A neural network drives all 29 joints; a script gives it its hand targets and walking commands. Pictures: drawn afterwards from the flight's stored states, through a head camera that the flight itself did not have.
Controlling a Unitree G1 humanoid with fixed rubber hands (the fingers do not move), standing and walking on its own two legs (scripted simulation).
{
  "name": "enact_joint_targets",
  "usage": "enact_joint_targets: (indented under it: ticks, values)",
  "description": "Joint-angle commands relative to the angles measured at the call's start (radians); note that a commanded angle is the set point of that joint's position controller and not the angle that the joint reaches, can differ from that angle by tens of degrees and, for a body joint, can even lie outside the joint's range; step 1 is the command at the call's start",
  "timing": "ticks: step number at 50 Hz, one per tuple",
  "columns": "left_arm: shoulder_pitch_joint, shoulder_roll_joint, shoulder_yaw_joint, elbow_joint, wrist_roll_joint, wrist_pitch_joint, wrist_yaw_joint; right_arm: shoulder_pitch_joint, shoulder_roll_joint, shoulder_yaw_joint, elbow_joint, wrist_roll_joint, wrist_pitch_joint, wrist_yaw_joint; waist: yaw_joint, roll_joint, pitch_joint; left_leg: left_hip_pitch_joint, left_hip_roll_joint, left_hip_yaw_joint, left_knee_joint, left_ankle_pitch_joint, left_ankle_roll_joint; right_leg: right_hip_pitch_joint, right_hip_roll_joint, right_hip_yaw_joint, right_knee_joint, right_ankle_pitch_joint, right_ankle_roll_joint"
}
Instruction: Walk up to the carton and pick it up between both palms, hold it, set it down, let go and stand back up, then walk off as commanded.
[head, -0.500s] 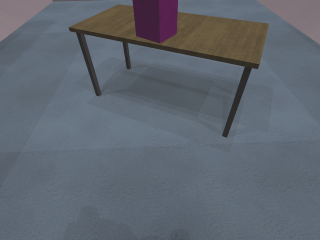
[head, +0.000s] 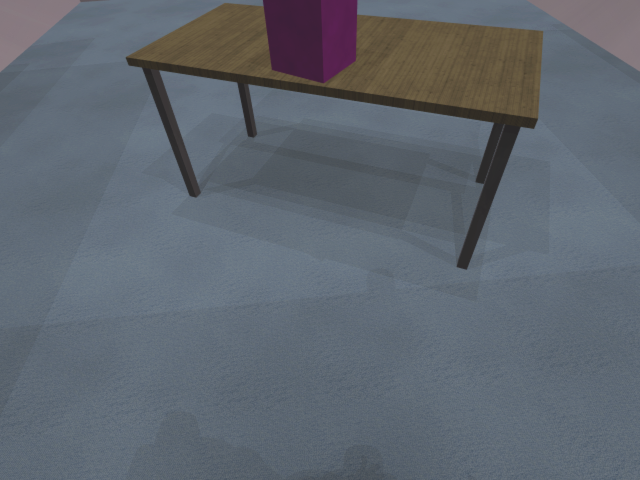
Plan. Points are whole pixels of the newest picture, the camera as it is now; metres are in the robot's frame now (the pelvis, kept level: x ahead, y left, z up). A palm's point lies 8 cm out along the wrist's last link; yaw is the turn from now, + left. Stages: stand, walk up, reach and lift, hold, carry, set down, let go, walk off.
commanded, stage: walk up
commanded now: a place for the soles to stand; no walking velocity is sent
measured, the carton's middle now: (312, 25) +1.39 +0.09 +0.06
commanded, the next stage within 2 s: none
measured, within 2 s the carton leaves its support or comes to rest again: neither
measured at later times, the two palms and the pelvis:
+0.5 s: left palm (127, 414) +0.25 +0.32 -0.10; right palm out of the picture +0.16 -0.30 -0.11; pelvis +0.13 +0.02 +0.00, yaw -7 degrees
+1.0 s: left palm (122, 320) +0.41 +0.40 -0.11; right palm (499, 372) +0.31 -0.22 -0.08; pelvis +0.28 +0.11 +0.00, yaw -9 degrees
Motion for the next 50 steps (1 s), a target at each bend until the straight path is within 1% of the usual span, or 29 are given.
enact_joint_targets:
  ticks: [1, 2, 3, 4, 6, 7, 10, 12, 15, 18, 19, 20, 21, 22, 23, 24, 28, 33, 35, 37, 38, 39, 40, 41, 44, 45, 46, 48, 50]
  values:
    - [-0.086, 0.233, 0.074, -0.12, -0.013, -0.014, -0.002, 0.098, -0.228, -0.111, -0.077, -0.033, -0.029, -0.043, -0.079, -0.03, 0.038, 0.376, 0.295, -0.452, -0.596, 0.166, -0.152, -0.483, 0.024, 0.041, 0.347, 0.07, -0.037]
    - [-0.059, 0.228, 0.085, -0.094, -0.019, -0.005, -0.004, 0.099, -0.215, -0.112, -0.079, -0.036, -0.027, -0.047, -0.074, -0.021, 0.019, 0.403, 0.245, -0.335, -0.551, 0.41, -0.203, -0.43, 0.013, 0.038, 0.346, 0.101, -0.033]
    - [-0.052, 0.218, 0.083, -0.1, -0.017, -0.004, -0.005, 0.103, -0.196, -0.103, -0.067, -0.035, -0.031, -0.047, -0.067, 0.062, 0.012, 0.438, 0.22, -0.286, -0.503, 0.535, -0.163, -0.431, 0.018, 0.02, 0.352, 0.107, -0.023]
    - [-0.087, 0.21, 0.091, -0.105, -0.02, 0.006, -0.007, 0.13, -0.164, -0.098, -0.07, -0.032, -0.031, -0.053, -0.084, 0.014, 0.01, 0.41, 0.213, -0.261, -0.506, 0.633, -0.19, -0.388, 0.002, 0.018, 0.349, 0.114, -0.021]
    - [-0.07, 0.208, 0.087, -0.104, -0.021, 0.015, 0.003, 0.121, -0.167, -0.098, -0.072, -0.021, -0.019, -0.055, -0.073, 0.123, 0.042, 0.39, 0.16, -0.166, -0.497, 0.751, -0.236, -0.355, 0.031, 0.005, 0.304, 0.104, -0.026]
    - [-0.074, 0.203, 0.088, -0.111, -0.02, 0.016, 0.002, 0.124, -0.147, -0.094, -0.087, -0.025, -0.02, -0.058, -0.063, 0.06, -0.005, 0.412, 0.186, -0.17, -0.505, 0.657, -0.189, -0.312, 0.027, -0.001, 0.23, 0.165, -0.016]
    - [-0.116, 0.225, 0.089, -0.109, -0.019, 0.023, 0.006, 0.057, -0.134, -0.095, -0.11, -0.019, 0.003, -0.05, -0.065, 0.09, 0.024, 0.446, 0.158, -0.124, -0.512, 0.538, -0.131, -0.32, 0.028, -0.064, 0.107, 0.162, -0.018]
    - [-0.178, 0.215, 0.078, -0.145, -0.017, 0.017, 0.015, 0.058, -0.142, -0.102, -0.104, -0.025, 0.008, -0.05, -0.081, 0.074, 0.069, 0.496, 0.219, -0.17, -0.496, 0.531, -0.032, -0.378, -0.013, -0.057, 0.002, 0.099, -0.014]
    - [-0.239, 0.187, 0.068, -0.159, -0.014, 0.014, 0.011, 0.136, -0.138, -0.108, -0.114, -0.032, 0.018, -0.057, -0.13, 0.035, 0.041, 0.554, 0.222, -0.176, -0.461, 0.617, -0.06, -0.4, 0.005, -0.083, -0.047, 0.035, -0.03]
    - [-0.192, 0.188, 0.077, -0.148, -0.004, 0.002, 0.023, 0.064, -0.165, -0.111, -0.136, -0.039, 0.029, -0.055, -0.084, 0.089, -0.028, 0.534, 0.243, -0.139, -0.329, 0.681, -0.011, -0.237, -0.006, -0.136, -0.182, -0.053, -0.045]
    - [-0.135, 0.184, 0.072, -0.144, -0.01, -0.002, 0.023, 0.065, -0.161, -0.107, -0.139, -0.043, 0.033, -0.055, -0.059, 0.081, -0.042, 0.472, 0.2, -0.078, -0.237, 0.748, -0.045, -0.162, 0.021, -0.169, -0.284, -0.014, -0.052]
    - [0.022, 0.208, 0.092, -0.096, 0.002, -0.016, 0.032, -0.013, -0.14, -0.104, -0.156, -0.033, 0.03, -0.048, 0.05, -0.017, -0.072, 0.337, 0.149, -0.012, -0.042, 0.859, -0.076, 0.09, 0.023, -0.146, -0.414, 0.076, -0.078]
    - [0.26, 0.269, 0.121, -0.053, 0.006, -0.028, 0.045, -0.108, -0.118, -0.095, -0.201, -0.024, 0.024, -0.046, 0.186, -0.083, -0.187, 0.111, 0.077, 0.033, 0.238, 0.756, -0.117, 0.426, -0.06, 0.007, -0.486, 0.219, -0.139]
    - [0.315, 0.358, 0.146, -0.033, 0.005, -0.031, 0.056, -0.058, -0.032, -0.058, -0.222, -0.014, 0.009, -0.04, 0.16, -0.349, -0.237, -0.282, -0.039, 0.022, 0.431, 0.039, -0.155, 0.731, -0.316, 0.442, -0.404, 0.352, -0.233]
    - [0.325, 0.378, 0.137, -0.042, -0.012, -0.028, 0.06, -0.113, -0.118, -0.071, -0.218, -0.016, 0.005, -0.041, 0.151, -0.282, -0.141, -0.509, -0.103, -0.078, 0.521, -0.208, -0.151, 0.707, -0.403, 0.706, -0.45, 0.368, -0.376]
    - [0.283, 0.357, 0.132, -0.04, -0.017, -0.028, 0.068, -0.201, -0.161, -0.079, -0.222, -0.026, 0.001, -0.039, 0.156, -0.144, -0.089, -0.499, -0.032, -0.175, 0.561, -0.17, -0.126, 0.611, -0.424, 0.707, -0.468, 0.376, -0.394]
    - [0.044, 0.271, 0.107, -0.145, -0.011, -0.061, 0.056, -0.064, -0.127, -0.082, -0.195, -0.025, 0.009, -0.012, 0.014, -0.169, 0.01, -0.341, 0.043, -0.166, 0.403, -0.002, -0.063, 0.326, -0.278, 0.32, -0.457, 0.631, -0.234]
    - [0.061, 0.347, 0.132, -0.166, 0.01, -0.072, 0.044, -0.136, -0.116, -0.081, -0.241, -0.018, 0.027, 0.009, 0.047, -0.332, 0.068, -0.353, 0.099, -0.107, 0.144, -0.08, -0.064, 0.218, -0.293, 0.283, -0.449, 0.371, -0.253]
    - [-0.018, 0.347, 0.13, -0.188, 0.015, -0.074, 0.04, -0.115, -0.133, -0.088, -0.244, -0.021, 0.009, 0.012, 0.011, -0.322, 0.077, -0.201, 0.112, -0.074, 0.042, -0.04, -0.054, 0.081, -0.283, 0.241, -0.392, 0.391, -0.238]
    - [-0.109, 0.342, 0.121, -0.195, 0.005, -0.064, 0.03, 0.042, -0.148, -0.106, -0.159, -0.028, 0.001, 0.011, -0.082, -0.261, 0.025, 0.076, 0.068, 0.01, -0.121, 0.068, -0.056, -0.04, -0.225, 0.121, -0.255, 0.407, -0.176]
    - [-0.136, 0.307, 0.1, -0.215, 0.011, -0.062, 0.027, 0.224, -0.179, -0.134, -0.114, -0.023, -0.007, 0.001, -0.175, -0.189, -0.059, 0.281, 0.036, -0.022, -0.261, 0.129, -0.052, -0.093, -0.149, 0.054, -0.006, 0.501, -0.134]
    - [-0.075, 0.179, 0.07, -0.218, 0.005, -0.07, 0.024, 0.332, -0.292, -0.172, -0.071, -0.046, -0.016, -0.016, -0.21, 0.183, -0.114, 0.443, 0.154, -0.288, -0.368, 0.076, -0.038, -0.251, 0.01, -0.025, 0.345, 0.364, -0.052]
    - [-0.043, 0.143, 0.055, -0.238, -0.005, -0.066, 0.036, 0.305, -0.309, -0.156, -0.107, -0.036, -0.012, -0.029, -0.167, 0.275, -0.091, 0.448, 0.288, -0.58, -0.447, 0.044, -0.034, -0.434, 0.111, 0.032, 0.427, -0.138, -0.034]
    - [-0.089, 0.228, 0.074, -0.224, -0.007, -0.061, 0.042, 0.256, -0.31, -0.141, -0.129, -0.019, -0.014, -0.031, -0.145, 0.114, -0.02, 0.317, 0.373, -0.777, -0.595, 0.003, 0.002, -0.455, 0.124, 0.07, 0.482, -0.106, -0.049]
    - [0.019, 0.259, 0.096, -0.126, -0.011, -0.033, 0.032, 0.03, -0.194, -0.113, -0.18, -0.016, -0.011, -0.032, -0.022, 0.012, 0.062, 0.157, 0.267, -0.445, -0.534, -0.021, -0.07, -0.36, -0.014, 0.056, 0.453, 0.083, -0.043]
    - [0.026, 0.257, 0.107, -0.125, -0.021, -0.033, 0.023, 0.056, -0.188, -0.108, -0.176, -0.026, -0.013, -0.034, -0.039, 0.116, 0.033, 0.191, 0.233, -0.391, -0.504, 0.103, -0.057, -0.335, -0.009, 0.032, 0.391, 0.107, -0.027]
    - [0.032, 0.254, 0.107, -0.121, -0.022, -0.027, 0.023, 0.068, -0.171, -0.107, -0.166, -0.023, -0.015, -0.031, -0.028, 0.083, 0.031, 0.21, 0.233, -0.398, -0.5, 0.2, -0.006, -0.318, -0.018, 0.036, 0.369, 0.103, -0.019]
    - [-0.006, 0.249, 0.103, -0.119, -0.014, -0.024, 0.025, 0.099, -0.174, -0.104, -0.161, -0.023, -0.016, -0.031, -0.044, 0.039, 0.002, 0.236, 0.254, -0.346, -0.484, 0.275, -0.008, -0.3, -0.027, 0.028, 0.356, 0.131, -0.022]
    - [0.0, 0.236, 0.092, -0.115, -0.02, -0.022, 0.026, 0.092, -0.185, -0.104, -0.171, -0.02, -0.013, -0.029, -0.043, 0.121, 0.034, 0.251, 0.236, -0.291, -0.477, 0.282, 0.011, -0.332, -0.023, 0.01, 0.269, 0.13, -0.019]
